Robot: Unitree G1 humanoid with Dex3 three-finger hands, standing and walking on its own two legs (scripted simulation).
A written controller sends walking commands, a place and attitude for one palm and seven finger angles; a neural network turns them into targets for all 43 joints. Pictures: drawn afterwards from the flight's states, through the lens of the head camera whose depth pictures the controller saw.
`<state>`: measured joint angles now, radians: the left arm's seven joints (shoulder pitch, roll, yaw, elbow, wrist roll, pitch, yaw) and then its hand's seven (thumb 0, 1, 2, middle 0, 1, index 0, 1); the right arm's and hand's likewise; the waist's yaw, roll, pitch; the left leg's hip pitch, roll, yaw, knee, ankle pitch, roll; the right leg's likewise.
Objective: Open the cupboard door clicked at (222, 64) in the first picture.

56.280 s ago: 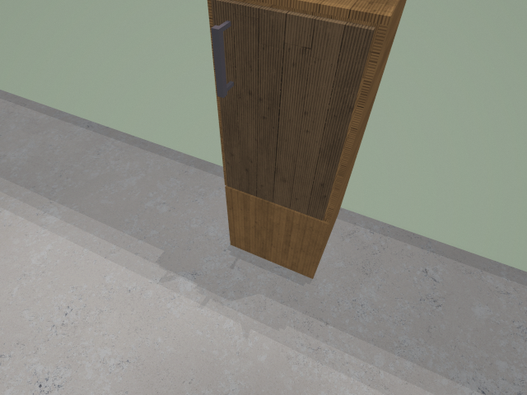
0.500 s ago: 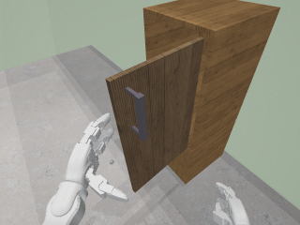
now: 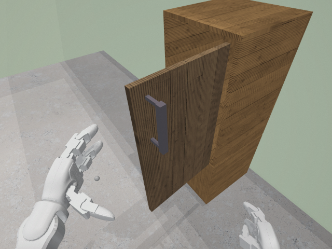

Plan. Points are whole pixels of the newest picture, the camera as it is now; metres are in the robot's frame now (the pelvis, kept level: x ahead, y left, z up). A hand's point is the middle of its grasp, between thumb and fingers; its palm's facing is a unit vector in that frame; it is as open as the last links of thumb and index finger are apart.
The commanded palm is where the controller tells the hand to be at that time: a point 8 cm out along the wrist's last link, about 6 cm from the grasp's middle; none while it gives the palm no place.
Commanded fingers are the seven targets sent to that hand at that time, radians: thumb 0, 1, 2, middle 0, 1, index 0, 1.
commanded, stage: draw the hand back to the body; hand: left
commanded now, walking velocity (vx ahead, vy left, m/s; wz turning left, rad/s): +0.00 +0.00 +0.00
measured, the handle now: (157, 126) +0.37 +0.07 +0.13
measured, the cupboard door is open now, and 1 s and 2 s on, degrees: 95 95 95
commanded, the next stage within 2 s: step back with the hand held close in 1.08 s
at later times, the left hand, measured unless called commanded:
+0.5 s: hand (55, 171) +0.21 +0.25 +0.15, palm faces +0.36 -0.86 -0.37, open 11.5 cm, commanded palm +0.16 +0.29 +0.17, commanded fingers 0.00 0.58 0.76 -0.19 -0.30 -0.19 -0.30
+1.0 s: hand (42, 167) +0.22 +0.28 +0.16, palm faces +0.44 -0.81 -0.39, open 7.5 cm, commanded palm +0.17 +0.31 +0.17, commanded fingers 0.00 0.90 0.90 -0.20 -0.30 -0.20 -0.30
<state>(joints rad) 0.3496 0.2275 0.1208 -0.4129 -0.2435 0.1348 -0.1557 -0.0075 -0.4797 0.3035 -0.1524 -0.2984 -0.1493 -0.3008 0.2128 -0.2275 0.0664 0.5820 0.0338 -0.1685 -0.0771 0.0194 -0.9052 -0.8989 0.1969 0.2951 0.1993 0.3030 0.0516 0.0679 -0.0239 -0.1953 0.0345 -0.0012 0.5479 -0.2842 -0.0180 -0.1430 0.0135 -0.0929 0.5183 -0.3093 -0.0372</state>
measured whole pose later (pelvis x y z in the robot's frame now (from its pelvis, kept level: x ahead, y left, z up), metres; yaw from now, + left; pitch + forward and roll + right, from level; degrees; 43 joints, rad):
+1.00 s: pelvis +0.02 +0.02 +0.01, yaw -1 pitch -4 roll -1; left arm 0.47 0.33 0.31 -0.38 -0.05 -0.09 0.13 0.02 0.87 0.89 -0.21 -0.30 -0.20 -0.30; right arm 0.18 -0.22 0.02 0.64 -0.01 -0.09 -0.07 0.02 -0.91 -0.90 0.20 0.30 0.20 0.30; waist 0.07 0.05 0.03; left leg -0.08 0.02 0.03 0.41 -0.25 0.00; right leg -0.03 0.00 -0.06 0.35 -0.25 -0.01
